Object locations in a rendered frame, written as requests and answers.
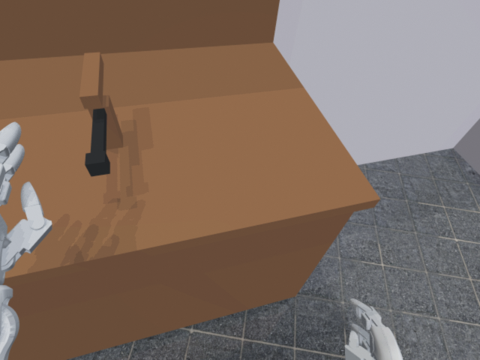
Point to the left robot forearm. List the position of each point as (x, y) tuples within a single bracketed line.
[(9, 322)]

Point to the right robot hand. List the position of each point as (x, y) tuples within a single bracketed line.
[(380, 344)]

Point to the left robot hand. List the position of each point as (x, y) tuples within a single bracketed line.
[(27, 234)]

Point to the counter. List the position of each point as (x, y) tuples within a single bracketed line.
[(226, 188)]

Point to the tap lever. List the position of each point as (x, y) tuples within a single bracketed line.
[(97, 162)]

